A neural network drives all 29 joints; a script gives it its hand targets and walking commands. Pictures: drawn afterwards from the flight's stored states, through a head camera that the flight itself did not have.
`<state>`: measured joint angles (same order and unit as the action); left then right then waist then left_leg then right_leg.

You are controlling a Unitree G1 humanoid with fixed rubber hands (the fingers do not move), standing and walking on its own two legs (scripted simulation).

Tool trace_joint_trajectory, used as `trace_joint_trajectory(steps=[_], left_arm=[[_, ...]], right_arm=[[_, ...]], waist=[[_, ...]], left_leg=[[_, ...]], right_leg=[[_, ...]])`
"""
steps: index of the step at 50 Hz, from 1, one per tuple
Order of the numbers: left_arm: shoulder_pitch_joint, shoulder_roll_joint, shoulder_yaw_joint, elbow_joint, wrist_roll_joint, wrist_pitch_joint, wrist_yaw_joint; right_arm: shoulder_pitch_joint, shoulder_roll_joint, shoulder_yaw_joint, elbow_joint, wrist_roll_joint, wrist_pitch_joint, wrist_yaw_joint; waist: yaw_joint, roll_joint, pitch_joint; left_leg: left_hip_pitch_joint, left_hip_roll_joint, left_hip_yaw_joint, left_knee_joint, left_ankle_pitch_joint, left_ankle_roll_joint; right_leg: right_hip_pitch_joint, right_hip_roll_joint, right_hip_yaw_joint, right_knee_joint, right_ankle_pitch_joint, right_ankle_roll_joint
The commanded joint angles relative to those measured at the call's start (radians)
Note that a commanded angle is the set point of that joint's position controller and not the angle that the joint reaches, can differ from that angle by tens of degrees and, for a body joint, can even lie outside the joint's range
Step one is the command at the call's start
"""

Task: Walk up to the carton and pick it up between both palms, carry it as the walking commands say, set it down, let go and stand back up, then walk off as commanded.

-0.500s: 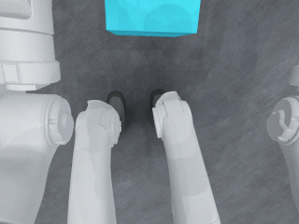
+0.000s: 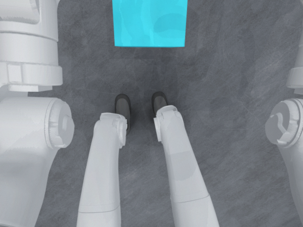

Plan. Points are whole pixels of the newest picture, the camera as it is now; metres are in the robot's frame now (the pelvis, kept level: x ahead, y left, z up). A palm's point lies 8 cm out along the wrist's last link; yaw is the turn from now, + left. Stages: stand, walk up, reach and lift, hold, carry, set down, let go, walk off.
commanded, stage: let go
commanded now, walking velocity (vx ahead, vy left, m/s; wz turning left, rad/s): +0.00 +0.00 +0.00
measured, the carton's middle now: (148, 16) +0.53 -0.07 -0.52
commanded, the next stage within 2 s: stand in 1.38 s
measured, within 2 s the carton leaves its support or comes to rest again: neither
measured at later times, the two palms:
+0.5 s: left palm out of the picture +0.41 +0.18 -0.05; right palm out of the picture +0.36 -0.29 -0.04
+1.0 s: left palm out of the picture +0.27 +0.25 +0.04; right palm out of the picture +0.24 -0.24 +0.06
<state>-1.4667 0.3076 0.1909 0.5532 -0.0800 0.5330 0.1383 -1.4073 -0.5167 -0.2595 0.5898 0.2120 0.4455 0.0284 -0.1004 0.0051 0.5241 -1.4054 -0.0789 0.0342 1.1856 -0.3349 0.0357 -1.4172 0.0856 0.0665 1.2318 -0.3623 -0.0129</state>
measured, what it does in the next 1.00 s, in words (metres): rises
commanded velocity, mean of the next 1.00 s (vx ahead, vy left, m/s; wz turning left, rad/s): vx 0.00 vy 0.00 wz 0.00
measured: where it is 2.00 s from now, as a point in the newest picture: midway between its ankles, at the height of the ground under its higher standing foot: (143, 120)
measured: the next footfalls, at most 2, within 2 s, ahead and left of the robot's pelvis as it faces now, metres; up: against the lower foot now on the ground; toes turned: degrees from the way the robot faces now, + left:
none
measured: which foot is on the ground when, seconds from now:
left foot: down 0.00-1.00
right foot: down 0.00-1.00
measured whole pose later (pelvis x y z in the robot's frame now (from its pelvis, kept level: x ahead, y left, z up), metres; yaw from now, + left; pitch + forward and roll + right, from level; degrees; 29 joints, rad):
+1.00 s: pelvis +0.07 +0.02 +0.12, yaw -1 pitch +3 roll -1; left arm 0.13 0.25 0.06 0.40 -0.05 0.16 -0.03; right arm 0.17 -0.21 -0.13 0.33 0.04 0.14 0.13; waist -0.04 0.01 0.11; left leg -0.43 -0.06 -0.01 0.65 -0.28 0.06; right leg -0.41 0.07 0.07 0.63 -0.28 -0.02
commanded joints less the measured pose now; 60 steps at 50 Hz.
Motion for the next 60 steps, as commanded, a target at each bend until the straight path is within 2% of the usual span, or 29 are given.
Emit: trace_joint_trajectory(steps=[1,2,5,6,9,11,13,15,16,17,18,19,22,24,26,27,29,31,33,36,40,41,44,46,48,51,55,58,60], left_arm=[[-0.087,0.137,0.029,-0.167,0.101,-0.085,0.029],[-0.075,0.122,0.023,-0.179,0.103,-0.077,0.039],[-0.004,0.086,-0.005,-0.249,0.075,-0.047,0.073],[0.108,0.094,-0.013,-0.312,0.069,-0.039,0.085],[0.494,0.060,-0.079,-0.549,0.042,-0.028,0.082],[0.585,0.033,-0.071,-0.560,0.024,-0.022,0.058],[0.712,0.026,-0.066,-0.531,0.017,-0.017,0.025],[0.762,-0.015,-0.108,-0.587,-0.039,-0.043,-0.009],[0.742,-0.015,-0.110,-0.636,-0.056,-0.060,-0.019],[0.709,-0.004,-0.121,-0.700,-0.065,-0.081,-0.025],[0.673,-0.002,-0.128,-0.704,-0.079,-0.094,-0.034],[0.749,-0.011,-0.139,-0.707,-0.068,-0.103,-0.040],[0.902,-0.019,-0.133,-0.541,-0.033,-0.130,-0.061],[1.084,-0.024,-0.092,-0.455,0.024,-0.153,-0.067],[1.153,-0.053,-0.084,-0.339,0.053,-0.172,-0.078],[1.289,-0.068,-0.081,-0.277,0.082,-0.182,-0.084],[1.280,-0.071,-0.078,-0.210,0.094,-0.216,-0.102],[1.419,-0.092,-0.105,-0.265,0.105,-0.264,-0.123],[1.337,-0.091,-0.115,-0.239,0.093,-0.303,-0.139],[1.386,-0.100,-0.134,-0.204,0.085,-0.344,-0.156],[1.580,-0.103,-0.152,-0.196,0.067,-0.378,-0.175],[1.573,-0.098,-0.157,-0.244,0.074,-0.396,-0.175],[1.653,-0.081,-0.166,-0.275,0.090,-0.416,-0.174],[1.721,-0.084,-0.162,-0.308,0.099,-0.433,-0.169],[1.765,-0.065,-0.166,-0.310,0.100,-0.442,-0.166],[1.725,-0.055,-0.190,-0.359,0.080,-0.455,-0.172],[1.724,-0.038,-0.169,-0.339,0.097,-0.445,-0.172],[1.757,-0.044,-0.160,-0.315,0.090,-0.436,-0.172],[1.768,-0.036,-0.146,-0.293,0.097,-0.428,-0.176]], right_arm=[[-0.049,-0.173,-0.026,-0.068,-0.132,-0.080,0.024],[-0.022,-0.183,-0.023,-0.041,-0.137,-0.074,0.028],[-0.004,-0.230,-0.021,-0.178,-0.141,-0.060,0.033],[0.089,-0.231,-0.007,-0.252,-0.143,-0.048,0.034],[0.512,-0.197,0.068,-0.493,-0.129,-0.041,0.032],[0.564,-0.167,0.107,-0.534,-0.093,-0.040,0.043],[0.613,-0.158,0.109,-0.581,-0.090,-0.044,0.053],[0.660,-0.147,0.086,-0.648,-0.099,-0.056,0.057],[0.648,-0.145,0.085,-0.708,-0.074,-0.067,0.060],[0.656,-0.135,0.084,-0.708,-0.068,-0.077,0.065],[0.642,-0.121,0.088,-0.707,-0.056,-0.084,0.072],[0.741,-0.096,0.107,-0.670,-0.056,-0.085,0.084],[0.895,-0.008,0.145,-0.446,-0.071,-0.098,0.109],[1.060,0.042,0.156,-0.359,-0.102,-0.115,0.114],[1.128,0.083,0.164,-0.267,-0.123,-0.139,0.122],[1.262,0.114,0.159,-0.222,-0.158,-0.149,0.123],[1.235,0.123,0.138,-0.216,-0.190,-0.180,0.118],[1.380,0.119,0.116,-0.300,-0.245,-0.226,0.108],[1.269,0.123,0.132,-0.309,-0.223,-0.263,0.108],[1.285,0.149,0.146,-0.285,-0.220,-0.296,0.108],[1.496,0.202,0.208,-0.273,-0.202,-0.321,0.100],[1.528,0.205,0.196,-0.276,-0.207,-0.326,0.103],[1.623,0.207,0.192,-0.291,-0.227,-0.335,0.095],[1.702,0.194,0.178,-0.317,-0.234,-0.341,0.097],[1.746,0.197,0.175,-0.316,-0.235,-0.346,0.094],[1.705,0.187,0.161,-0.349,-0.232,-0.357,0.094],[1.661,0.194,0.175,-0.331,-0.217,-0.349,0.097],[1.696,0.200,0.182,-0.301,-0.213,-0.339,0.096],[1.676,0.202,0.179,-0.297,-0.217,-0.336,0.091]], waist=[[-0.002,0.016,-2.402],[0.002,0.046,-2.397],[-0.006,0.064,-2.505],[0.015,0.050,-2.610],[0.004,0.030,-2.795],[0.026,0.046,-2.588],[0.030,-0.015,-2.367],[-0.006,-0.072,-2.234],[0.002,-0.057,-2.186],[0.001,-0.018,-2.153],[-0.004,-0.029,-2.075],[-0.001,-0.003,-2.046],[0.026,-0.031,-1.748],[0.067,-0.042,-1.643],[0.076,-0.022,-1.433],[0.078,-0.025,-1.362],[0.088,-0.044,-1.189],[0.068,-0.039,-1.207],[0.088,0.000,-0.986],[0.117,0.026,-0.790],[0.127,-0.019,-0.768],[0.131,0.030,-0.766],[0.102,0.037,-0.709],[0.075,0.067,-0.714],[0.085,0.064,-0.710],[0.069,0.061,-0.694],[0.103,0.085,-0.658],[0.093,0.095,-0.672],[0.107,0.068,-0.685]], left_leg=[[1.123,0.008,-0.096,-0.061,0.635,-0.085],[1.158,0.020,-0.100,-0.064,0.637,-0.097],[1.281,0.029,-0.109,-0.065,0.680,-0.102],[1.355,0.027,-0.102,-0.066,0.730,-0.097],[1.517,0.021,-0.108,-0.071,0.858,-0.100],[1.472,0.013,-0.112,-0.109,0.774,-0.080],[1.310,0.009,-0.088,-0.170,0.631,-0.058],[1.217,0.013,-0.079,-0.200,0.544,-0.055],[1.194,0.013,-0.080,-0.205,0.502,-0.050],[1.202,0.013,-0.081,-0.214,0.455,-0.055],[1.181,0.025,-0.092,-0.228,0.399,-0.052],[1.243,0.034,-0.101,-0.249,0.371,-0.058],[1.183,0.053,-0.100,-0.325,0.181,-0.052],[1.168,0.055,-0.088,-0.383,0.121,-0.045],[1.120,0.061,-0.089,-0.436,0.050,-0.047],[1.131,0.057,-0.086,-0.478,0.033,-0.045],[1.040,0.059,-0.082,-0.524,-0.039,-0.039],[1.099,0.070,-0.088,-0.577,-0.058,-0.040],[1.009,0.088,-0.097,-0.639,-0.209,-0.032],[1.017,0.111,-0.107,-0.726,-0.286,-0.021],[1.201,0.092,-0.105,-0.742,-0.186,-0.041],[1.229,0.094,-0.110,-0.749,-0.146,-0.051],[1.216,0.099,-0.110,-0.789,-0.105,-0.047],[1.244,0.124,-0.124,-0.818,0.027,-0.045],[1.280,0.118,-0.129,-0.810,0.156,-0.052],[1.318,0.119,-0.145,-0.795,0.241,-0.059],[1.356,0.114,-0.148,-0.795,0.278,-0.071],[1.411,0.113,-0.150,-0.782,0.370,-0.079],[1.426,0.097,-0.141,-0.768,0.403,-0.080]], right_leg=[[0.765,-0.002,-0.050,-0.188,0.567,0.028],[0.737,-0.002,-0.054,-0.184,0.532,0.022],[0.757,0.000,-0.073,-0.189,0.497,0.013],[0.835,0.005,-0.079,-0.175,0.538,0.016],[1.042,0.011,-0.072,-0.183,0.680,0.027],[0.934,0.005,-0.077,-0.216,0.606,0.033],[1.034,-0.009,-0.056,-0.271,0.584,0.013],[1.091,-0.007,-0.060,-0.296,0.562,0.000],[1.108,-0.008,-0.052,-0.301,0.545,-0.008],[1.110,-0.014,-0.050,-0.314,0.509,-0.013],[1.078,-0.017,-0.052,-0.323,0.461,-0.017],[1.076,-0.023,-0.055,-0.340,0.423,-0.016],[0.999,-0.043,-0.048,-0.408,0.235,-0.002],[1.067,-0.051,-0.031,-0.454,0.178,0.003],[1.026,-0.061,-0.015,-0.498,0.099,0.002],[1.062,-0.062,-0.015,-0.527,0.079,0.001],[1.027,-0.060,-0.014,-0.560,0.003,0.002],[1.138,-0.055,-0.022,-0.593,0.013,0.001],[1.077,-0.057,-0.034,-0.597,-0.108,0.007],[1.075,-0.059,-0.063,-0.634,-0.151,0.008],[1.125,-0.087,-0.048,-0.733,-0.114,-0.009],[1.126,-0.077,-0.055,-0.725,-0.075,-0.006],[1.236,-0.055,-0.059,-0.728,0.003,-0.001],[1.312,-0.025,-0.065,-0.718,0.102,0.011],[1.348,-0.017,-0.060,-0.732,0.170,0.011],[1.338,-0.009,-0.058,-0.736,0.213,0.008],[1.314,-0.019,-0.048,-0.752,0.199,0.002],[1.312,-0.030,-0.040,-0.763,0.242,0.002],[1.318,-0.039,-0.029,-0.779,0.240,0.002]])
